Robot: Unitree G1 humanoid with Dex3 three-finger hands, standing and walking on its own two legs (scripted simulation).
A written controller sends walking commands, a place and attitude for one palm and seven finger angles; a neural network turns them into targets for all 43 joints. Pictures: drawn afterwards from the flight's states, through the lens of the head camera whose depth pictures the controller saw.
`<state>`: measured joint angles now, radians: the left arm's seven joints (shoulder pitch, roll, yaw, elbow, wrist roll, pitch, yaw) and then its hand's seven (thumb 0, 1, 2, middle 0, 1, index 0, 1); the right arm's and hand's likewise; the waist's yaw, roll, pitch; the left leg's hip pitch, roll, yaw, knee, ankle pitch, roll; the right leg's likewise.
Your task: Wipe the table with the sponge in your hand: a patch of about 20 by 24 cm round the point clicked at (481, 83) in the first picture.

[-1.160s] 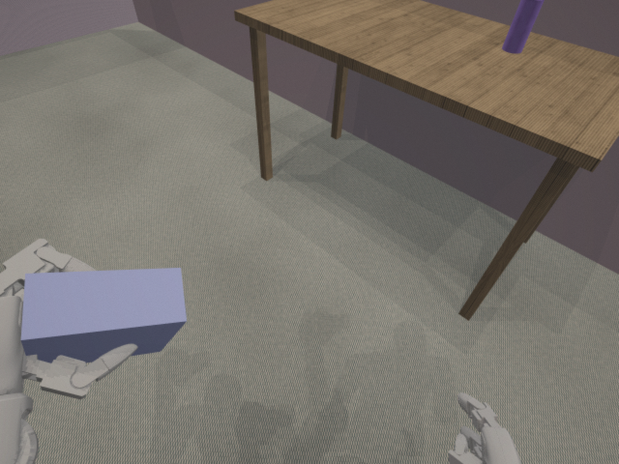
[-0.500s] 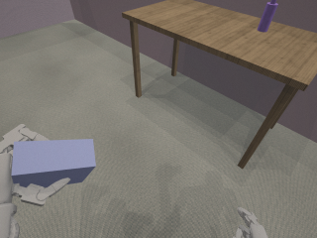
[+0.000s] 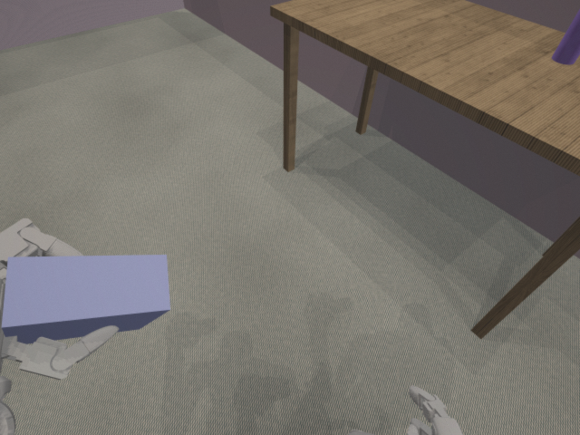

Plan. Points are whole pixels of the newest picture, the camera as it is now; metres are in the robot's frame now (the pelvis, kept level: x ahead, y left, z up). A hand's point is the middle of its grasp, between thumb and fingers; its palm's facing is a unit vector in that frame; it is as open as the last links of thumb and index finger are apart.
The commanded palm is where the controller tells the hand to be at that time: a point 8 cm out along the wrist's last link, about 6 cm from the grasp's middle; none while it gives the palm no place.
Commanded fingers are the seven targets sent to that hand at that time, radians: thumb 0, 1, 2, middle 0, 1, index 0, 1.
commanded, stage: walk to a spot facing it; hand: left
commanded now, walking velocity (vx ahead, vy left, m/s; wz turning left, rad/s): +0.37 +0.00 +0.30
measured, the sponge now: (110, 298) +0.22 +0.20 +0.15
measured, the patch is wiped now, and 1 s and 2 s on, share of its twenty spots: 0.00 0.00 0.00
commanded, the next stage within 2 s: turn to face it in 1.88 s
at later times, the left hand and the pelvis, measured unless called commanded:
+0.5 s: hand (79, 225) +0.30 +0.25 +0.17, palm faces +0.56 -0.71 -0.43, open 9.7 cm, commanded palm +0.25 +0.28 +0.18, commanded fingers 0.00 0.10 1.30 -1.20 -1.60 -1.20 -1.60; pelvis +0.14 -0.02 +0.00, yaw +11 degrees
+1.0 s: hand (114, 165) +0.41 +0.26 +0.16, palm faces +0.67 -0.60 -0.43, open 9.7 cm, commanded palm +0.34 +0.28 +0.18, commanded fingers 0.00 0.10 1.30 -1.20 -1.60 -1.20 -1.60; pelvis +0.29 -0.04 -0.01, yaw +21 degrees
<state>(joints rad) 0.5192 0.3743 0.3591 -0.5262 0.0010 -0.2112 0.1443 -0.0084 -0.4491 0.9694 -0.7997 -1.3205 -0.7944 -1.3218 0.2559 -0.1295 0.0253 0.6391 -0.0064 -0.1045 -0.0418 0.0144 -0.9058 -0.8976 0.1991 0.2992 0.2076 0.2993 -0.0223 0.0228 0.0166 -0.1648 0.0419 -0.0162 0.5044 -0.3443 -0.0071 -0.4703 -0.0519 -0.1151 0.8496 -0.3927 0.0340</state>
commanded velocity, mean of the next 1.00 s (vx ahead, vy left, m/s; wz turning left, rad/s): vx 0.35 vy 0.00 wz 0.37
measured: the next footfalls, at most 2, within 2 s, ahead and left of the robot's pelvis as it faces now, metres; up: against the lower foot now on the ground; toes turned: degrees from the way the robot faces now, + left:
right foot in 0.08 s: +0.14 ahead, -0.12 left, +0.00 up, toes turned -7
left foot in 0.54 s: +0.24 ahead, +0.13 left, +0.00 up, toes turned +21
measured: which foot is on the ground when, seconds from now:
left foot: down 0.00-0.10, up 0.12-0.52, down 0.54-0.88, up 0.90-1.00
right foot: up 0.00-0.06, down 0.08-0.54, up 0.56-0.86, down 0.88-1.00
